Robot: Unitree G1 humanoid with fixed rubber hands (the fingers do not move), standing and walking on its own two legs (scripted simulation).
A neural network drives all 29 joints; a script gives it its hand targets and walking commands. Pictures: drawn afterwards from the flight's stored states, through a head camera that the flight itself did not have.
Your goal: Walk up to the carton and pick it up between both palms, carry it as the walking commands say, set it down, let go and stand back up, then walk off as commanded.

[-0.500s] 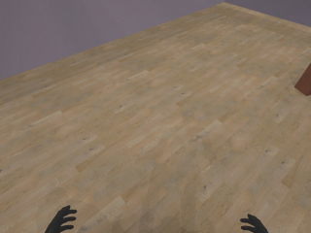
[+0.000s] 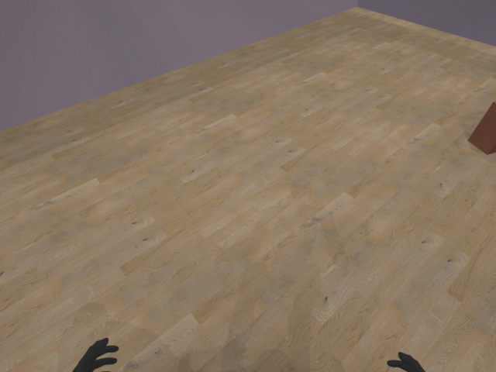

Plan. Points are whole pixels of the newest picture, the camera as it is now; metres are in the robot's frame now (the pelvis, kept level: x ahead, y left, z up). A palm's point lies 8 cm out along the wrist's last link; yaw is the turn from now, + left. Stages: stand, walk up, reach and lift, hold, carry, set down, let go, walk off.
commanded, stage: walk up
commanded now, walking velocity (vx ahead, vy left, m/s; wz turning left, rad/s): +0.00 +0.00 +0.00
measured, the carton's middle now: out of the picture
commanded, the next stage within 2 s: none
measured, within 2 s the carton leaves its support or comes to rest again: neither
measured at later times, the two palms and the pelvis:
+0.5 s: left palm (136, 316) +0.22 +0.20 -0.05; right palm out of the picture +0.10 -0.46 -0.08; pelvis +0.04 -0.11 +0.00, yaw -13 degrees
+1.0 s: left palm (247, 221) +0.43 +0.02 -0.07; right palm out of the picture +0.15 -0.59 -0.06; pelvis +0.19 -0.23 +0.00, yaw -25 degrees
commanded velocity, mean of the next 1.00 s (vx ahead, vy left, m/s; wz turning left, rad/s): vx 0.00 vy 0.00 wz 0.00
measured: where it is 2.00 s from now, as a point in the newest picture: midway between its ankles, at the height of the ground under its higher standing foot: (366, 308)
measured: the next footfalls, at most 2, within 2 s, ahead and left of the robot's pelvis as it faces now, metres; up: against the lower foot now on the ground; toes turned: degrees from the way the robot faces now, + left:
right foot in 0.38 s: +0.11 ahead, -0.24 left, +0.00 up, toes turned -12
left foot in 0.66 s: +0.23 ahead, -0.03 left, +0.00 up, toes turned -12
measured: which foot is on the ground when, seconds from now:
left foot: down 0.00-0.36, up 0.38-0.64, down 0.66-1.00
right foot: down 0.00-0.10, up 0.12-0.36, down 0.38-0.68, up 0.70-0.98, down 1.00-1.00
